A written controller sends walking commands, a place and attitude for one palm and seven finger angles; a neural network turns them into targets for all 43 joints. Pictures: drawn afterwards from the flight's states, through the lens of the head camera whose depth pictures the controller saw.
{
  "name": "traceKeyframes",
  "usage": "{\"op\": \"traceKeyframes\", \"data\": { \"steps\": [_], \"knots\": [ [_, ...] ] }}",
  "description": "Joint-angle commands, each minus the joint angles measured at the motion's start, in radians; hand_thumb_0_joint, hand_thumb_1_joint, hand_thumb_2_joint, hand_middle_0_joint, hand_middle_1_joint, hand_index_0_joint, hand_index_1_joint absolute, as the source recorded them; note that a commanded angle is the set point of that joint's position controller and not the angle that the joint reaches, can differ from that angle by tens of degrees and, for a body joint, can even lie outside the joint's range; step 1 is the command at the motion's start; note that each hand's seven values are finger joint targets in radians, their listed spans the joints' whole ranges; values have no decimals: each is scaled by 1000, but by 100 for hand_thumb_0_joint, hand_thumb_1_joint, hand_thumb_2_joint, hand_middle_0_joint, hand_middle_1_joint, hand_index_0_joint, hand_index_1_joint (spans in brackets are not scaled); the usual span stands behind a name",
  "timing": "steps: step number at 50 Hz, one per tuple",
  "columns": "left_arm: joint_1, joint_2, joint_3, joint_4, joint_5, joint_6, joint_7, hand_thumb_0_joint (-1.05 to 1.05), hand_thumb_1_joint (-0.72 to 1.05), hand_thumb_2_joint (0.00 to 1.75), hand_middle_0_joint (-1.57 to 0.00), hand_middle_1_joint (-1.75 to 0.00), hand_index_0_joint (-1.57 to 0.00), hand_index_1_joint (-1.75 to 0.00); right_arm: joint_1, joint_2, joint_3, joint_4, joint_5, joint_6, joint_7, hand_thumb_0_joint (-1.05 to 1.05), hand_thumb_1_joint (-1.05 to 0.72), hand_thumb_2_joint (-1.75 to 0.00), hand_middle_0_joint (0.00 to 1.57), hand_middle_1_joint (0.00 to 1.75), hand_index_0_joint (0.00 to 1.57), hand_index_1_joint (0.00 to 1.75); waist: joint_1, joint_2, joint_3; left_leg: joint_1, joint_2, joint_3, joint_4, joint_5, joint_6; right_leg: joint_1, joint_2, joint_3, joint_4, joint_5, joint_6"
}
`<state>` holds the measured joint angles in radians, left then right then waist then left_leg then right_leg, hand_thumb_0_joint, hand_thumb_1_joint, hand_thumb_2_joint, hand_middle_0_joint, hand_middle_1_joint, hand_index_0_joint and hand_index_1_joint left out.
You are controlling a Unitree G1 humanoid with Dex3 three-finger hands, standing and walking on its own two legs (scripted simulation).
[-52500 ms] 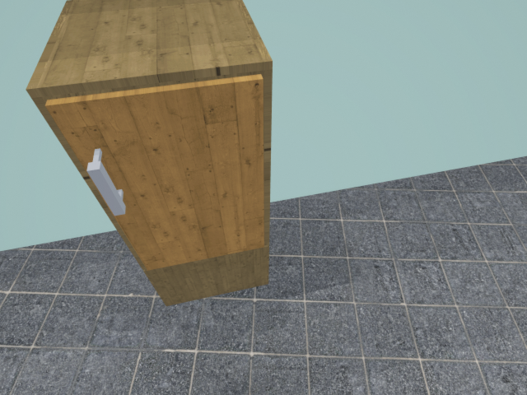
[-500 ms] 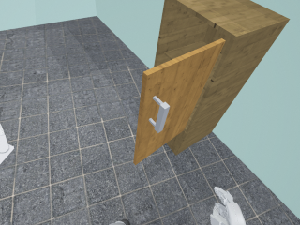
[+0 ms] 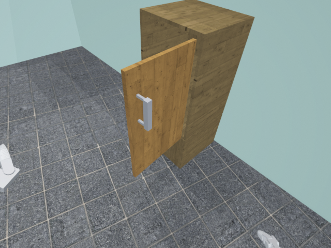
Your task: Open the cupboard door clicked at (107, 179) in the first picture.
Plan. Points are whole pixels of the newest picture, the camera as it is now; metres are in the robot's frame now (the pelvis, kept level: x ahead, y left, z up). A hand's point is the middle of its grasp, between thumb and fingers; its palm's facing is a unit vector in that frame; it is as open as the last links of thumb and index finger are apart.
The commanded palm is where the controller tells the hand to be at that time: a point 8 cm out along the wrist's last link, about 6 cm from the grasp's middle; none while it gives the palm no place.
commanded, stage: stop stepping back and stand still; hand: left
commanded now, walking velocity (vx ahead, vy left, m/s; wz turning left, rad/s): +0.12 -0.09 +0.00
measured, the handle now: (143, 112) +0.57 +0.10 +0.00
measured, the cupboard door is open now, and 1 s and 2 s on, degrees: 95 95 95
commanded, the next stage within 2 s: let the arm hang, fingers relaxed in 0.52 s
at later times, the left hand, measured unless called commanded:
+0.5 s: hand out of the picture +0.15 +0.27 +0.17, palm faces +0.47 -0.76 -0.44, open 7.4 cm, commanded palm +0.09 +0.31 +0.19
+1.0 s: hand out of the picture -0.10 +0.18 -0.17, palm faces +0.10 -0.98 -0.16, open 7.0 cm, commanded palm none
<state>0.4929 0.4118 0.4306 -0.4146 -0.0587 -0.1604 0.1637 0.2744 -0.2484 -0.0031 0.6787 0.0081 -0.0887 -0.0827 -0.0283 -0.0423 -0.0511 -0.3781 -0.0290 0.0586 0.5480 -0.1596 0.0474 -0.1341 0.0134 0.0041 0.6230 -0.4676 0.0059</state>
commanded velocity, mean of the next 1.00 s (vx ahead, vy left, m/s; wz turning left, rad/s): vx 0.05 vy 0.01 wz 0.00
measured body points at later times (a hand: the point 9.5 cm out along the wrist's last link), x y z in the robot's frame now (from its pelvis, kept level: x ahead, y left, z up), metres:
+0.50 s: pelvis -0.04 +0.00 +0.01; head -0.04 +0.01 +0.46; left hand +0.12 +0.31 +0.19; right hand +0.13 -0.22 -0.08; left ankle -0.01 +0.12 -0.73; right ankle -0.08 -0.10 -0.73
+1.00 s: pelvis -0.07 +0.00 +0.01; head -0.05 +0.03 +0.46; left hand -0.10 +0.23 -0.15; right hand -0.02 -0.24 -0.13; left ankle -0.01 +0.12 -0.73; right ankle -0.08 -0.10 -0.73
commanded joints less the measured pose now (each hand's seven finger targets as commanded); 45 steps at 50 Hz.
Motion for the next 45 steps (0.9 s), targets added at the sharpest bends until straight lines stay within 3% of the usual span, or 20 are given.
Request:
{"op": "traceKeyframes", "data": {
  "steps": [1, 3, 4, 5, 6, 9, 14, 17, 19, 21, 25, 30, 31, 32, 34, 36, 38, 39, 43, 45],
  "knots": [
    [23, 221, 134, -324, 17, -89, 13, 0, 90, 90, -20, -30, -20, -30, -162, -88, -31, -202, -14, -89, -6, 0, -90, -90, 20, 30, 20, 30, 30, 255, 16, -125, 189, -286, -409, -466, 18, 72, 24, -48, -105, -7, -28],
    [102, 216, 146, -306, 16, -84, 10, 0, 90, 90, -20, -30, -20, -30, -153, -79, -34, -213, -12, -78, 0, 0, -90, -90, 20, 30, 20, 30, 26, 211, 4, -158, 102, -160, -287, -442, -38, 93, 2, -27, -216, -54, -53],
    [128, 215, 153, -296, 15, -82, 8, 0, 90, 90, -20, -30, -20, -30, -146, -73, -42, -216, -13, -67, 3, 0, -90, -90, 20, 30, 20, 30, 21, 89, 15, -108, 46, -100, -104, -363, -61, -27, -65, 85, -330, -197, -90],
    [146, 254, 191, -296, 10, -84, 12, 0, 90, 90, -20, -30, -20, -30, -136, -74, -55, -204, -17, -52, 6, 0, -90, -90, 20, 30, 20, 30, 23, -102, 14, -51, 10, -62, 202, -239, -73, -190, -224, 335, -470, -359, -165],
    [94, 223, 161, -290, 9, -79, 16, 0, 90, 90, -20, -30, -20, -30, -127, -80, -58, -186, -16, -40, 5, 0, -90, -90, 20, 30, 20, 30, 20, -161, 90, -164, 11, -66, 413, -191, -72, -226, -339, 466, -521, -320, -230],
    [-37, 198, 123, -184, 32, -114, 18, 0, 90, 90, -20, -30, -20, -30, -100, -70, -34, -155, -16, -64, 3, 0, -90, -90, 20, 30, 20, 30, -4, 12, 104, -171, 91, -69, 345, -164, -54, -167, -272, 241, -406, 11, -180],
    [-104, 155, 55, -152, 38, -106, 22, 0, 90, 90, -20, -30, -20, -30, -116, -77, -37, -155, -13, -94, -18, 0, -90, -90, 20, 30, 20, 30, 22, -23, 71, 152, 48, 28, -57, -115, -13, -176, -178, 136, -302, 93, -105],
    [-106, 167, 69, -258, 29, -108, 18, 0, 90, 90, -20, -30, -20, -30, -124, -109, -47, -187, -2, -95, -15, 0, -90, -90, 20, 30, 20, 30, 24, 106, 1, 271, 188, -167, -110, 120, 47, -178, -50, 37, -97, 317, -6],
    [-54, 173, 89, -255, 32, -107, 10, 0, 90, 90, -20, -30, -20, -30, -119, -82, -30, -174, -8, -91, -9, 0, -90, -90, 20, 30, 20, 30, 20, 190, -19, 212, 232, -244, -182, 116, 66, -149, -13, -30, -43, 207, 9],
    [-78, 179, 96, -313, 37, -114, 11, 0, 90, 90, -20, -30, -20, -30, -132, -76, -28, -173, -12, -104, -7, 0, -90, -90, 20, 30, 20, 30, 23, 196, -1, 162, 241, -226, -194, 89, 60, -111, -18, -34, -76, 148, 7],
    [37, 175, 120, -272, 24, -108, 14, 0, 90, 90, -20, -30, -20, -30, -121, -75, -31, -184, -3, -102, 6, 0, -90, -90, 20, 30, 20, 30, 20, 105, -56, 150, 125, -68, -66, 143, -18, -23, -63, 64, -200, 449, -26],
    [38, 166, 114, -224, 10, -96, 8, 0, 90, 90, -20, -30, -20, -30, -132, -68, -27, -194, -5, -77, 4, 0, -90, -90, 20, 30, 20, 30, 15, 99, -50, 195, 109, -44, -78, 152, -40, -69, -68, 69, -228, 496, -22],
    [-32, -14, -322, 522, 105, 70, -138, 0, 90, 90, -20, -30, -20, -30, -211, -235, -77, 27, -6, -101, 90, 0, -90, -90, 20, 30, 20, 30, -4, 112, 7, 95, 143, -77, 54, 303, -22, -154, -136, -5, -75, 614, -30],
    [-28, -54, -317, 553, 91, 143, -157, 0, 90, 90, -20, -30, -20, -30, -138, -177, -78, 34, -6, -40, 88, 0, -90, -90, 20, 30, 20, 30, 13, 114, -54, 139, 148, -69, 16, 293, -25, -153, -121, 33, -87, 529, -31],
    [-94, -62, -333, 641, 93, 158, -167, 0, 90, 90, -20, -30, -20, -30, -137, -166, -45, 36, -21, 6, 84, 0, -90, -90, 20, 30, 20, 30, 34, 58, -22, 25, 187, -155, -62, 166, 24, -134, -77, -20, -58, 275, -21],
    [-142, -39, -341, 765, 94, 150, -169, 0, 90, 90, -20, -30, -20, -30, -166, -171, -33, 54, -32, 24, 80, 0, -90, -90, 20, 30, 20, 30, 46, -104, -16, 22, 176, -178, -72, 139, 29, -99, -80, 0, -107, 263, -30],
    [-208, -11, -350, 901, 93, 146, -165, 0, 90, 90, -20, -30, -20, -30, -165, -164, -30, 91, -34, 44, 80, 0, -90, -90, 20, 30, 20, 30, 29, -176, 2, 91, 129, -141, -48, 121, 6, -131, -124, 53, -177, 301, -54],
    [-234, -14, -360, 971, 90, 149, -160, 0, 90, 90, -20, -30, -20, -30, -157, -155, -27, 117, -37, 56, 80, 0, -90, -90, 20, 30, 20, 30, 21, -166, 10, 126, 115, -128, -48, 109, -4, -152, -139, 62, -201, 287, -61],
    [-237, -51, -395, 1206, 77, 164, -147, 0, 90, 90, -20, -30, -20, -30, -138, -99, -5, 215, -40, 87, 76, 0, -90, -90, 20, 30, 20, 30, 20, 123, 57, 133, 119, -138, -152, 23, -15, -120, -112, 53, -234, 180, -46],
    [-208, -52, -397, 1298, 75, 164, -145, 0, 90, 90, -20, -30, -20, -30, -118, -94, -4, 256, -35, 92, 69, 0, -90, -90, 20, 30, 20, 30, 27, 154, 69, 126, 119, -143, -179, -40, -19, -91, -108, 47, -265, 161, -49]
  ]
}}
